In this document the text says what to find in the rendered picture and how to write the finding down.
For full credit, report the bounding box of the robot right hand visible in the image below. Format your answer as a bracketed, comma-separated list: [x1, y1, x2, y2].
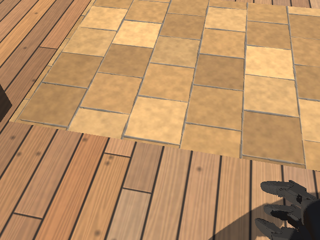
[255, 180, 320, 240]

